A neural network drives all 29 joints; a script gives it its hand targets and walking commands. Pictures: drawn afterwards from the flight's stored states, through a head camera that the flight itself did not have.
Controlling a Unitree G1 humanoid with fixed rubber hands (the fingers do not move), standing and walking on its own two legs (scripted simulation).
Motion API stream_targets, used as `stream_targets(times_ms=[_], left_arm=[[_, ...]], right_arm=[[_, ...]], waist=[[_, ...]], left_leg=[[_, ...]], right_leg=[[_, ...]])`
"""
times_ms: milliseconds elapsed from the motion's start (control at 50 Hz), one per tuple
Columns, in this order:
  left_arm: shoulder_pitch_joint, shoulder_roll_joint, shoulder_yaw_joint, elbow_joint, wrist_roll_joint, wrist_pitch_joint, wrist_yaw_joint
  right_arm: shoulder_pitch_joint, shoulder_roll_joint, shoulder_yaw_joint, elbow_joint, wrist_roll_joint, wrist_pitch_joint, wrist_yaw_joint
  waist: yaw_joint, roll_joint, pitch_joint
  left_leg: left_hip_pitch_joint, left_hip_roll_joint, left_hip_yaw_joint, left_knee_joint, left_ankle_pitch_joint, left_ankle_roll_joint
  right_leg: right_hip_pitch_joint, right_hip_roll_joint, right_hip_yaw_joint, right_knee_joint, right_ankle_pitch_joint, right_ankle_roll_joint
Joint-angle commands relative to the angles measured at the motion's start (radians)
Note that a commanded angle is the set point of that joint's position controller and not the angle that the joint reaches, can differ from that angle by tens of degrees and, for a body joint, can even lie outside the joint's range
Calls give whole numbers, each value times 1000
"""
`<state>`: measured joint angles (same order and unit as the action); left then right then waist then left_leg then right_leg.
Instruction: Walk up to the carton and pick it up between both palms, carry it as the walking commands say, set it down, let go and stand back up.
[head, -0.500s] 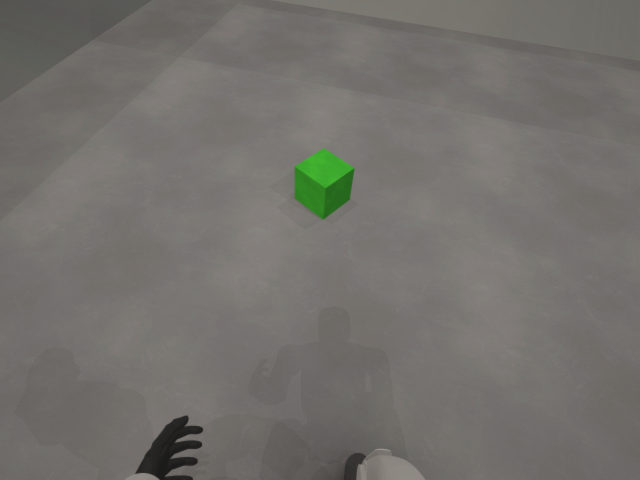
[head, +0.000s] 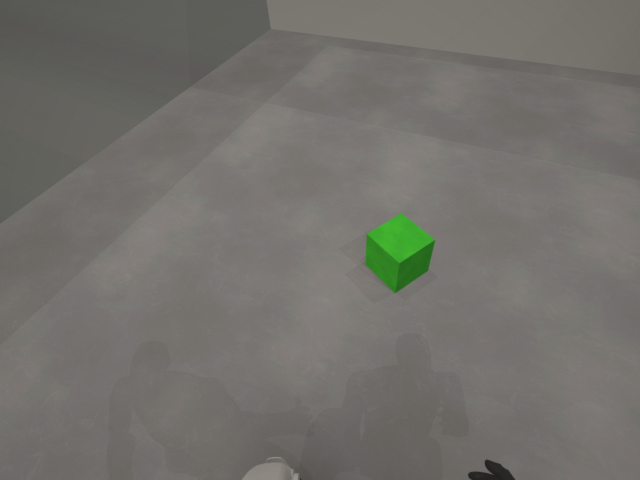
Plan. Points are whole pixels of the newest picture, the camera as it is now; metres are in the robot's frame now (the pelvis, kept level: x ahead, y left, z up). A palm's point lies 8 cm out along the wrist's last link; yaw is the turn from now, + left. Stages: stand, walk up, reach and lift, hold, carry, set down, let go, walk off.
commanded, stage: walk up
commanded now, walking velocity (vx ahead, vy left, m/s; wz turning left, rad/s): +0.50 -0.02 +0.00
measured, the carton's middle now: (398, 252) +1.02 -0.13 -0.68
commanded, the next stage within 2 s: none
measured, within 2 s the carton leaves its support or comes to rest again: neither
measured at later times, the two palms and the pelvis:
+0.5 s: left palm (231, 330) +0.37 +0.22 -0.13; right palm out of the picture +0.17 -0.25 -0.13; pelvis +0.25 -0.01 +0.00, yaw +0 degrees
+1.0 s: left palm (270, 337) +0.36 +0.15 -0.11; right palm (514, 251) +0.60 -0.30 -0.14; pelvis +0.48 -0.06 +0.00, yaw +0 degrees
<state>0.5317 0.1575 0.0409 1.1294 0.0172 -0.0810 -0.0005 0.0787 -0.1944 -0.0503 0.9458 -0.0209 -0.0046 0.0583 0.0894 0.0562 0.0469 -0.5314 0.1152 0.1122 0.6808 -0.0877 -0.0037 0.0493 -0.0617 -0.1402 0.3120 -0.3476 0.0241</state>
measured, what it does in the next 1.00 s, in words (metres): walks ahead: left foot, then right foot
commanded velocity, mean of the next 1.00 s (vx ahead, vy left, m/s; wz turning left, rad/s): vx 0.41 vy -0.02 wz -0.01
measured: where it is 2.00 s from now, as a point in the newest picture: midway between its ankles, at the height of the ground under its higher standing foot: (388, 416)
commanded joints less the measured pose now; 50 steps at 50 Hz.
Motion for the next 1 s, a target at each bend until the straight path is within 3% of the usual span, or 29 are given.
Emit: stream_targets(times_ms=[0,20,40,60,100,140,260,280,380,400,440,480,500,520,540,560,580,600,620,640,660,700,760,780,820,840,900,960,980], left_arm=[[-39,139,18,-38,4,4,3],[-6,125,19,-40,-2,5,6],[11,98,14,-79,-17,-4,-3],[20,102,8,-111,-23,-5,-4],[-108,119,16,-119,-20,-4,-1],[-76,104,31,-88,-2,16,-13],[-170,41,17,-142,14,70,-40],[-191,37,11,-152,12,76,-47],[-367,64,13,-236,-1,74,-83],[-403,82,15,-242,1,71,-87],[-431,91,18,-255,9,60,-91],[-315,122,20,-217,17,31,-67],[-177,169,36,-155,16,19,-53],[24,290,78,-108,23,10,-30],[88,369,86,-108,17,2,-13],[17,369,89,-114,17,-1,-1],[-70,309,67,-104,5,-1,1],[-138,250,38,-117,2,-11,-6],[-161,225,32,-134,-1,-16,-4],[-188,219,30,-138,-2,-19,-5],[-176,187,22,-130,1,-23,-3],[-165,166,21,-125,3,-23,-4],[-81,137,11,-75,0,-21,3],[-54,136,10,-64,-4,-20,11],[-43,143,18,-54,0,-20,17],[-23,138,23,-47,-5,-14,20],[0,148,23,-34,6,-9,27],[-14,165,33,-25,12,-2,27],[-50,154,28,-32,9,-2,23]], right_arm=[[80,-108,-30,-25,-21,-52,-17],[241,-172,-59,28,-23,-66,-31],[436,-287,-92,65,-30,-72,-48],[512,-320,-81,65,-23,-68,-57],[364,-215,-54,54,-14,-86,-59],[309,-146,-39,56,-15,-85,-58],[287,-105,-11,62,-11,-93,-63],[277,-119,-22,60,-13,-87,-59],[244,-179,-39,54,-15,-81,-59],[272,-188,-41,55,-16,-77,-59],[308,-183,-47,61,-9,-74,-60],[317,-138,-41,77,-7,-68,-44],[337,-107,-31,79,-5,-65,-39],[372,-81,-24,66,2,-67,-38],[326,-64,-21,25,11,-72,-37],[283,-79,-25,28,6,-67,-39],[258,-104,-34,18,7,-65,-41],[271,-103,-38,45,-7,-53,-43],[320,-77,-43,70,-4,-44,-38],[308,-77,-39,68,-1,-34,-32],[320,-67,-45,68,2,-25,-28],[337,-53,-32,89,10,-1,-37],[207,-51,-33,59,13,14,-29],[179,-63,-34,42,6,16,-28],[99,-56,-31,19,8,30,-19],[54,-43,-32,2,6,26,-15],[16,-27,-20,-1,3,23,-15],[-5,-14,-4,2,11,6,-19],[22,-27,-10,16,11,-4,-20]], waist=[[-105,-264,-9],[-171,-67,-124],[-228,251,-285],[-207,290,-361],[-158,143,-202],[-136,-5,-177],[-88,146,7],[-96,174,1],[-111,202,87],[-123,141,89],[-138,126,80],[-80,78,-2],[-25,-31,-97],[45,-340,-243],[72,-482,-275],[46,-426,-218],[9,-344,-150],[-39,-201,-90],[-55,-142,-79],[-64,-207,-83],[-80,-194,-67],[-78,-274,-42],[-44,-293,9],[-48,-241,5],[-44,-258,37],[-40,-199,51],[-30,-278,31],[-21,-283,42],[-50,-312,43]], left_leg=[[361,-65,60,-179,-115,34],[600,0,-23,-194,-113,69],[834,298,-423,-283,-32,177],[881,400,-637,-371,-37,208],[721,361,-519,-379,120,185],[529,319,-372,-345,110,129],[290,234,-179,-465,153,108],[298,212,-147,-473,-5,95],[247,196,-58,-540,-178,63],[278,226,-63,-528,-183,66],[277,229,-54,-504,-213,64],[255,119,11,-322,-211,45],[156,59,34,-141,-246,39],[34,-9,53,227,-364,14],[-132,-61,3,478,-475,-3],[-159,-12,-63,564,-413,-4],[-157,32,-75,616,-362,-6],[-110,46,-120,595,-330,-9],[-39,51,-139,555,-267,7],[13,53,-130,500,-249,14],[46,54,-126,482,-219,25],[55,3,-71,416,-194,11],[7,-14,-23,343,-171,-4],[-13,-17,-36,339,-165,-3],[-65,-22,-25,268,-159,-12],[-73,-12,-23,238,-145,-15],[-25,-19,-17,122,-112,-15],[74,-34,8,-55,-71,-7],[154,-52,23,-107,-60,-1]], right_leg=[[-190,-140,-17,163,466,-92],[-320,-118,-7,416,430,-65],[-558,-28,-30,804,74,-13],[-647,4,92,972,-175,4],[-750,-76,135,1042,-69,4],[-671,-87,130,990,-19,-14],[-585,-104,119,707,128,-19],[-572,-94,103,664,129,-13],[-504,-78,54,334,255,11],[-502,-77,40,300,232,7],[-438,-72,31,265,204,1],[-228,-24,11,212,172,1],[-38,-37,41,175,124,-19],[165,-240,288,70,2,-78],[238,-427,588,-94,-57,-126],[137,-432,580,-119,-25,-134],[95,-398,546,-73,191,-152],[-52,-389,521,-43,396,-85],[-118,-369,423,-14,574,-47],[-151,-324,308,4,611,-45],[-204,-300,276,-12,625,-60],[-160,-273,159,33,915,-48],[-121,-272,143,13,996,-74],[-98,-283,158,11,1092,-86],[-63,-301,162,-6,1062,-109],[-68,-321,170,-24,1020,-120],[-27,-284,113,-3,989,-104],[-74,-263,72,5,884,-105],[-90,-251,53,29,897,-93]])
